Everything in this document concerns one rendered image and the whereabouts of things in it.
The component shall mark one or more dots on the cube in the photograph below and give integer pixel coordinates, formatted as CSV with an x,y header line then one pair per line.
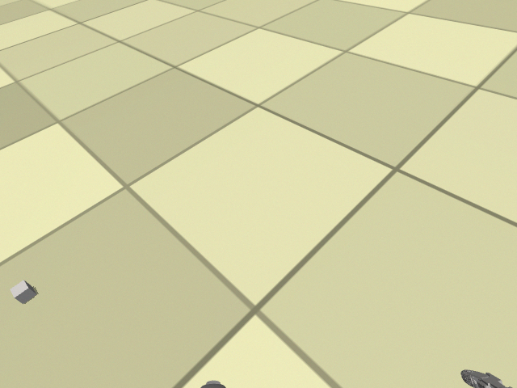
x,y
23,292

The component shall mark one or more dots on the right robot hand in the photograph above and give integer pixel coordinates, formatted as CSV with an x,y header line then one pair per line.
x,y
481,380

